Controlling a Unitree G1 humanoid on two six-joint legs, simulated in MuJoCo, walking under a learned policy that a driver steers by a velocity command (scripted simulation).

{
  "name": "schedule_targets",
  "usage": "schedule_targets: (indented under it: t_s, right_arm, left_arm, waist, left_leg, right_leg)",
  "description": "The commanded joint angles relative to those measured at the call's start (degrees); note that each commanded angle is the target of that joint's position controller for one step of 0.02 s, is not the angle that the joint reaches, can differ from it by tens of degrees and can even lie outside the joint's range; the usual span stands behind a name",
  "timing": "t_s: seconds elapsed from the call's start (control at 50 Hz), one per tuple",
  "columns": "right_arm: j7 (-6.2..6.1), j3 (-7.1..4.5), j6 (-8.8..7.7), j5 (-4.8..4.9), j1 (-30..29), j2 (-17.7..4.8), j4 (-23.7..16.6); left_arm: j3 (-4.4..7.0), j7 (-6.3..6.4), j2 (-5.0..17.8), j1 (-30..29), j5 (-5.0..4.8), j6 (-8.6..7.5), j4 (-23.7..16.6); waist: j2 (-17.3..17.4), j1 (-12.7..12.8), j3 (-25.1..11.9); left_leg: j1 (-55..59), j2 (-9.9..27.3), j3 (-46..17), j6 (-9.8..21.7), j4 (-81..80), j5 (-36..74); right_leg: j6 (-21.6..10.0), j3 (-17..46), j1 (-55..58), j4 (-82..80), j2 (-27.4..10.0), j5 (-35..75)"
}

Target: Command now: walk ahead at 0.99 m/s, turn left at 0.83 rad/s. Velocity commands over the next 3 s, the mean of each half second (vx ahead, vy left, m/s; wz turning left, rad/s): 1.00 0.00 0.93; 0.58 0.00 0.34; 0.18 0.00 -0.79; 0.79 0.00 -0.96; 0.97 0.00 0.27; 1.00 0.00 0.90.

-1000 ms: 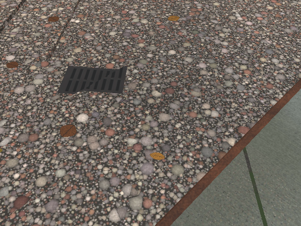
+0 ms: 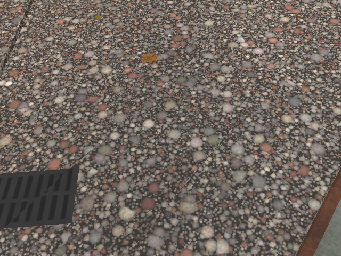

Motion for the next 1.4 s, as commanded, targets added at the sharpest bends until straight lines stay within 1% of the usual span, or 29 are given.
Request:
schedule_targets:
  t_s: [0.02,0.1,0.18,0.22,0.26,0.28,0.3,0.32,0.34,0.36,0.38,0.44,0.64,0.68,0.74,0.76,0.78,0.8,0.82,0.86,0.96,1.06,1.2,1.22,1.24,1.26,1.28,1.32,1.4]
  right_arm:
    - [-0.83,-1.18,-1.91,0.17,-6.6,-6.0,-7.4]
    - [-3.26,-0.96,-1.55,2.32,-3.4,-4.6,-4.6]
    - [-4.24,-1.87,-0.77,2.65,1.2,-6.7,-1.3]
    - [-4.36,-2.24,-0.29,1.94,1.1,-6.2,-0.6]
    - [-3.65,-2.15,0.51,-0.19,-4.2,-6.6,-2.5]
    - [-3.13,-0.12,0.22,-2.32,-4.3,0.2,-4.9]
    - [-2.47,2.13,-0.77,3.09,7.9,4.9,-8.4]
    - [-3.2,1.4,-0.12,4.47,3.7,-1.5,-6.1]
    - [-3.16,0.47,0.37,2.88,-4.7,-5.4,-7.4]
    - [-2.97,0.17,0.57,1.34,-9.2,-5.3,-8.5]
    - [-2.66,-0.17,0.5,0.23,-12.6,-4.9,-9.9]
    - [-1.83,0.11,2.21,2.36,-12.0,-1.9,-11.5]
    - [2.3,0.26,0.01,0.96,-26.9,-3.0,-15.4]
    - [2.9,-0.35,-0.27,-0.09,-26.2,-3.9,-15.7]
    - [1.31,-3.27,0.36,0.17,-3.2,-7.8,-10.2]
    - [-0.22,-3.54,0.76,-0.39,0.7,-10.7,-7.7]
    - [-0.91,-1.47,-0.25,-4.04,-0.7,-11.9,-10.0]
    - [-0.53,-2.05,0.58,-4.24,2.1,-9.9,-9.2]
    - [-0.17,-2.27,0.39,-3.02,-2.5,-10.7,-7.8]
    - [-0.52,-0.22,-0.86,-0.99,-11.9,-4.3,-7.5]
    - [-1.81,-0.7,-1.72,-2.45,-20.0,-5.2,-5.4]
    - [-4.71,-0.79,0.77,-2.13,-20.4,-4.6,-3.8]
    - [-4.31,-2.42,3.63,1.5,-21.3,-6.5,-2.5]
    - [-4.19,-2.39,3.84,1.63,-19.9,-5.3,-1.9]
    - [-4.05,-2.48,3.83,0.05,-18.6,-5.0,-3.1]
    - [-3.81,-1.68,3.98,-1.87,-21.3,-3.0,-6.4]
    - [-3.47,-1.73,3.81,-1.6,-21.9,-4.6,-5.7]
    - [-4.02,-2.12,3.46,-0.33,-23.9,-4.7,-5.4]
    - [-2.84,-2.55,2.33,-0.03,-24.4,-4.7,-4.7]
  left_arm:
    - [1.62,0.79,7.8,2.4,1.28,-0.16,-5.8]
    - [0.2,1.36,4.7,-11.0,3.3,-0.35,-12.3]
    - [2.28,1.39,6.7,-15.6,-0.81,-0.3,-14.0]
    - [4.2,1.76,10.1,-12.6,-2.61,-0.31,-13.5]
    - [6.64,1.7,13.5,7.5,-3.14,-0.28,-9.9]
    - [7.13,1.93,16.4,21.4,-2.64,0.38,-6.8]
    - [7.75,0.18,21.1,19.4,0.01,0.0,-4.4]
    - [7.1,0.34,13.2,15.2,0.31,0.42,-6.9]
    - [6.21,0.8,9.1,12.7,0.07,1.11,-6.5]
    - [6.09,0.58,9.2,10.8,0.73,1.58,-5.1]
    - [6.06,0.43,9.0,9.0,1.02,1.62,-3.7]
    - [5.14,-0.24,5.6,6.0,-0.08,1.09,0.0]
    - [6.71,1.2,14.2,9.5,-0.03,1.24,6.2]
    - [7.01,1.92,16.5,12.6,-1.02,2.34,7.2]
    - [6.39,1.61,17.5,11.0,-1.48,3.66,7.8]
    - [5.27,1.49,12.3,9.4,-0.57,2.92,7.0]
    - [2.37,-0.02,6.6,25.2,-0.64,1.96,7.7]
    - [3.8,-0.48,14.3,18.7,-3.52,1.67,8.7]
    - [4.34,-0.12,14.5,14.5,-4.53,2.52,6.7]
    - [4.27,1.54,12.4,10.6,-2.54,5.09,7.5]
    - [4.9,2.71,8.9,12.9,-1.51,8.99,6.6]
    - [4.46,0.97,6.4,6.6,-0.66,8.56,3.7]
    - [6.45,-1.63,8.8,6.4,-0.55,10.43,-0.6]
    - [7.48,-1.17,10.6,10.4,-0.07,10.15,0.3]
    - [9.99,0.04,18.9,13.1,0.33,9.66,-0.2]
    - [10.01,0.01,21.7,12.5,1.87,8.91,-1.7]
    - [9.43,-1.04,19.5,11.8,2.06,7.63,-2.8]
    - [8.89,-0.8,16.3,6.0,-0.4,6.87,-3.7]
    - [8.12,1.87,13.3,4.3,-1.57,8.43,-5.9]
  waist:
    - [-8.7,7.3,1.8]
    - [-1.6,1.7,3.6]
    - [3.2,-2.6,-0.2]
    - [5.7,-0.1,-2.8]
    - [8.1,12.1,-16.5]
    - [-2.2,14.7,-25.2]
    - [-35.2,5.3,-32.9]
    - [-24.1,8.7,-23.4]
    - [-14.6,10.2,-13.9]
    - [-3.6,9.0,-8.0]
    - [-1.2,7.6,-3.7]
    - [-5.9,3.5,-0.1]
    - [-0.6,6.1,7.3]
    - [-3.0,5.2,3.9]
    - [-4.2,-8.8,-5.9]
    - [8.9,-8.9,-9.0]
    - [12.6,-1.1,-29.4]
    - [3.3,-8.0,-38.5]
    - [-0.6,-4.1,-28.8]
    - [-4.0,1.2,-13.0]
    - [1.8,6.5,-6.9]
    - [3.4,3.9,-7.4]
    - [3.1,5.0,-5.0]
    - [-1.1,6.3,-5.7]
    - [-16.6,6.3,-4.8]
    - [-24.3,4.1,-9.7]
    - [-14.6,5.9,-15.6]
    - [-4.4,3.2,-9.8]
    - [-7.4,2.4,-11.6]
  left_leg:
    - [2.4,17.1,-34.5,11.0,-20.8,-5.6]
    - [-10.1,8.9,-20.8,6.1,-18.5,12.7]
    - [-5.1,9.2,-25.1,1.0,-16.7,4.7]
    - [6.2,9.9,-26.7,-1.0,-8.5,14.8]
    - [7.4,9.8,-22.8,-5.1,14.3,28.6]
    - [-4.9,7.6,-18.3,-5.9,35.3,2.5]
    - [-24.4,4.4,-14.2,-7.5,52.9,-19.8]
    - [-31.9,11.3,-11.6,-7.7,56.2,-12.6]
    - [-33.3,12.7,-8.4,-7.5,55.2,-8.3]
    - [-30.2,14.6,-7.0,-7.5,52.3,-6.2]
    - [-28.2,16.8,-6.9,-7.3,48.0,-4.6]
    - [-25.5,21.5,-6.3,-7.0,42.7,-5.2]
    - [-17.0,15.8,5.1,-6.3,4.7,28.7]
    - [-10.8,10.0,8.9,-5.2,2.2,23.8]
    - [16.8,10.6,1.7,0.5,-5.5,28.2]
    - [32.7,20.0,-8.0,3.6,-6.4,55.4]
    - [56.6,39.4,-29.1,15.7,10.6,83.2]
    - [51.1,40.2,-29.1,17.2,2.0,69.3]
    - [40.1,37.1,-23.4,13.6,-2.9,55.3]
    - [17.9,32.2,-15.5,8.2,-9.1,43.1]
    - [-1.7,29.1,0.9,5.6,-17.8,36.9]
    - [5.4,26.2,10.4,2.7,-15.8,28.3]
    - [12.0,31.9,11.3,-3.1,-4.0,23.5]
    - [9.3,28.6,13.5,-6.3,5.0,22.0]
    - [-2.4,20.3,16.0,-11.9,23.0,4.9]
    - [-19.6,8.6,7.5,-15.4,38.7,-26.1]
    - [-21.5,9.4,-3.7,-14.0,43.5,-26.3]
    - [-23.9,11.6,-5.5,-12.1,40.2,-16.5]
    - [-16.8,11.3,-5.1,-12.6,21.9,-5.1]
  right_leg:
    - [1.4,0.9,-17.3,-8.1,-4.4,3.5]
    - [3.9,-4.9,-6.8,-34.6,-3.7,20.7]
    - [6.2,-3.9,10.4,-60.6,2.2,35.7]
    - [5.0,-2.3,12.4,-64.5,2.8,29.1]
    - [1.9,-2.7,32.5,-57.3,-1.6,20.9]
    - [-0.8,10.6,50.5,-53.2,-12.8,7.8]
    - [-13.3,51.2,61.4,-69.6,-28.5,-16.3]
    - [-12.2,51.4,54.7,-73.3,-25.2,-32.9]
    - [-9.0,37.8,46.1,-73.0,-21.4,-24.0]
    - [-7.4,28.0,36.5,-73.3,-18.5,-10.5]
    - [-7.1,20.4,29.2,-73.5,-16.5,-0.8]
    - [-6.4,7.6,20.5,-76.9,-14.6,8.9]
    - [-0.7,-19.4,22.5,-78.6,-10.5,36.0]
    - [0.7,-19.6,27.2,-70.8,-11.6,61.3]
    - [-0.2,-18.3,20.5,-40.0,-12.7,67.5]
    - [2.0,-19.3,6.5,-13.0,-1.8,13.1]
    - [2.7,0.8,-10.3,7.1,2.5,-20.3]
    - [2.4,7.8,-7.8,6.8,1.8,-16.3]
    - [2.6,5.1,-9.0,-1.6,-1.6,-12.1]
    - [4.5,-0.9,-7.3,-10.8,-6.6,-6.8]
    - [7.8,-3.7,-1.6,-16.6,-8.5,4.2]
    - [6.7,-7.8,-1.2,-38.0,-8.7,20.8]
    - [-0.4,-13.3,2.1,-52.5,-5.4,12.1]
    - [-3.0,-12.1,8.6,-58.0,-3.6,18.9]
    - [-8.6,4.8,16.2,-63.5,-11.1,51.3]
    - [-20.1,26.6,25.5,-67.1,-18.9,51.6]
    - [-20.7,28.3,26.9,-70.0,-20.5,41.1]
    - [-15.0,19.8,22.5,-70.2,-15.4,30.5]
    - [-11.3,18.1,17.6,-75.6,-9.3,-6.2]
